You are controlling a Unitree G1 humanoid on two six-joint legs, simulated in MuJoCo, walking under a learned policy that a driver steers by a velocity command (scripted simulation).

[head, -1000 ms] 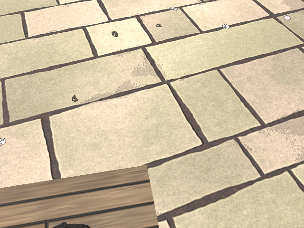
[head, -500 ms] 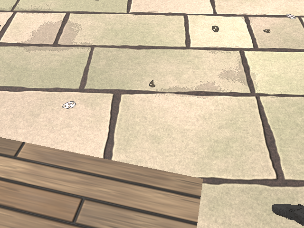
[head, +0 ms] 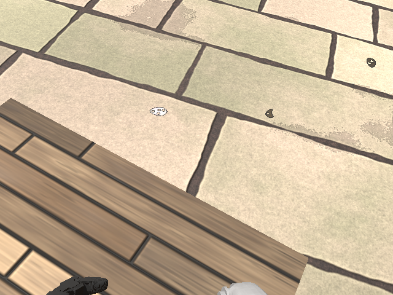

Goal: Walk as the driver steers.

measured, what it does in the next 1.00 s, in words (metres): climbs: right foot, then left foot 0.14 m higher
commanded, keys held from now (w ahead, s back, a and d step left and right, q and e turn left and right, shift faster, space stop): s+q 0.02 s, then s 0.04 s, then no key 0.94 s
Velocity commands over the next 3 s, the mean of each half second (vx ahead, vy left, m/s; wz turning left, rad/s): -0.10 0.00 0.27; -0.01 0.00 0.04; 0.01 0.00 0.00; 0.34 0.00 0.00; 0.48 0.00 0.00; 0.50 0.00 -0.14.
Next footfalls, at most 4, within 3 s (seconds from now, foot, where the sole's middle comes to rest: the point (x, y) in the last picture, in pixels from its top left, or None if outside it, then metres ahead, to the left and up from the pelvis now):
0.38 right None -0.02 -0.19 -0.75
0.92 left None -0.11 0.04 -0.61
2.18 left None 0.36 0.10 -0.75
2.72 right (203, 231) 0.67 -0.09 -0.75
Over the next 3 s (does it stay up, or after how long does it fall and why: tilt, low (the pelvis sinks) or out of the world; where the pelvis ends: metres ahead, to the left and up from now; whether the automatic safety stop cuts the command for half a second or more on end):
stays up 0.63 -0.01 0.03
